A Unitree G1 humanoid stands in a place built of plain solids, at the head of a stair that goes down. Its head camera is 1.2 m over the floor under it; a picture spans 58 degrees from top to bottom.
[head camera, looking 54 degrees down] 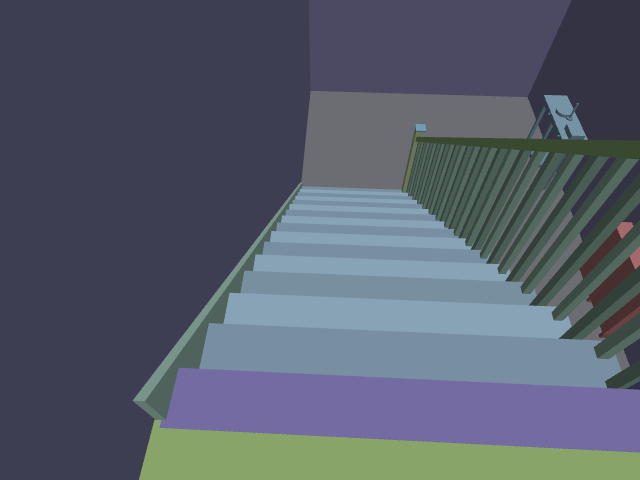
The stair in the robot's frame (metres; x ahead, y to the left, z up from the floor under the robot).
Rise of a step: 0.19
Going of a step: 0.23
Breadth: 1.38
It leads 3 degrees to the right of straight ahead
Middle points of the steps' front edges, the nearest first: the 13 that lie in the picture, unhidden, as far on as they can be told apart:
0.40 -0.24 0.00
0.62 -0.30 -0.19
0.85 -0.31 -0.39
1.08 -0.32 -0.58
1.30 -0.33 -0.78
1.53 -0.34 -0.97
1.76 -0.35 -1.16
1.99 -0.37 -1.36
2.21 -0.38 -1.55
2.44 -0.39 -1.75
2.67 -0.40 -1.94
2.90 -0.41 -2.13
3.13 -0.42 -2.33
